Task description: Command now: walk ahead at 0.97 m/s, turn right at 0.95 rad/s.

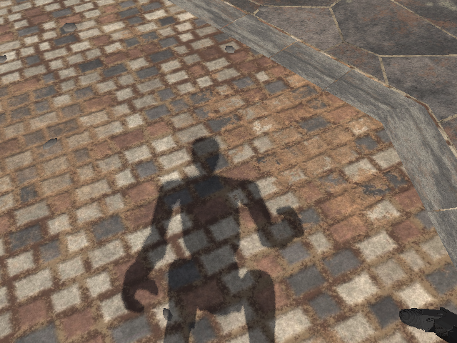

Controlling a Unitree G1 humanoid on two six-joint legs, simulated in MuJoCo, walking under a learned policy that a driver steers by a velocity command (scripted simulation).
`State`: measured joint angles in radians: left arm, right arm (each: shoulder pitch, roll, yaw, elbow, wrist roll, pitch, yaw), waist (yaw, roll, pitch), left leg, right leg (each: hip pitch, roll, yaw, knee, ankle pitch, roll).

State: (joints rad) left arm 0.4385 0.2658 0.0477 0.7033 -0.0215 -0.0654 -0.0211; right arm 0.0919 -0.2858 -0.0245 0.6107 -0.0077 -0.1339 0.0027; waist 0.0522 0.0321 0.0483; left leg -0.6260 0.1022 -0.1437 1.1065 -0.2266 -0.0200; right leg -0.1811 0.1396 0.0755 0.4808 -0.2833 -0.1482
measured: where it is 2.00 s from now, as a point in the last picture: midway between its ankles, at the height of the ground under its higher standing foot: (259, 317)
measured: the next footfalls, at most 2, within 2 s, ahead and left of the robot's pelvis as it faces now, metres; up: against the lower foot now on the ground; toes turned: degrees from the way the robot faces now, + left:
left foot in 0.22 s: +0.45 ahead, +0.13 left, +0.00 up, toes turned -17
right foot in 0.60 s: +0.64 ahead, -0.12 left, +0.00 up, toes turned +6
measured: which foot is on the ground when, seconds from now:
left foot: up 0.00-0.20, down 0.22-0.60, up 0.62-1.00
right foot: down 0.00-0.24, up 0.26-0.58, down 0.60-1.00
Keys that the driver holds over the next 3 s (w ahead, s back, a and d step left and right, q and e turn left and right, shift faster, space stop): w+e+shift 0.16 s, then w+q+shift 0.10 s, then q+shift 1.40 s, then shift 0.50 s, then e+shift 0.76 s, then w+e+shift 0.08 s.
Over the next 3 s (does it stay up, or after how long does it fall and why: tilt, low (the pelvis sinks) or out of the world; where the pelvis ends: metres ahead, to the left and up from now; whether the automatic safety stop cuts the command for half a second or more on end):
stays up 0.57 0.00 -0.01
